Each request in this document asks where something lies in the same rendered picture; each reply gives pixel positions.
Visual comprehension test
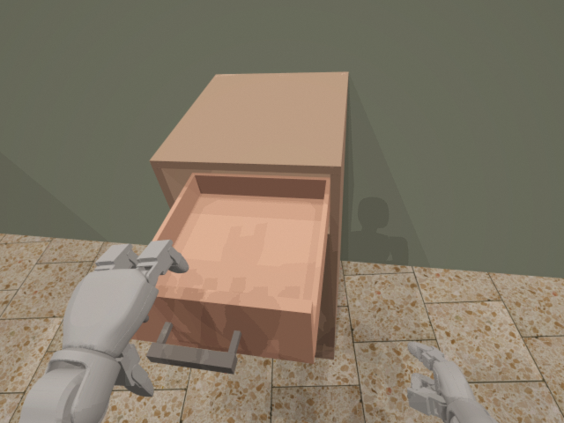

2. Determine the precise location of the right robot hand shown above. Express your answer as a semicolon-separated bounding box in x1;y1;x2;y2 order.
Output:
407;341;476;423

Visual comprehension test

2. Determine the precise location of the drawer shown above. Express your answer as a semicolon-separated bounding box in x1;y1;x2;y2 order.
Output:
131;173;330;364

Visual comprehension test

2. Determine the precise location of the cabinet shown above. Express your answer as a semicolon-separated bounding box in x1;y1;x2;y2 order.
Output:
149;71;349;360

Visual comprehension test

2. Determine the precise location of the left robot hand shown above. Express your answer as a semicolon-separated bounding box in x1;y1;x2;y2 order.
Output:
62;240;189;397

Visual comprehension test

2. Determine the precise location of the robot right forearm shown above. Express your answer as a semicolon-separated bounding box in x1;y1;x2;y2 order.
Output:
446;398;499;423

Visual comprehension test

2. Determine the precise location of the robot left forearm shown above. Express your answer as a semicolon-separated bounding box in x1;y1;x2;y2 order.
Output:
19;347;121;423

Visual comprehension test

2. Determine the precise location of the handle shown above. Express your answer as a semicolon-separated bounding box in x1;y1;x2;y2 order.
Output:
146;322;241;374

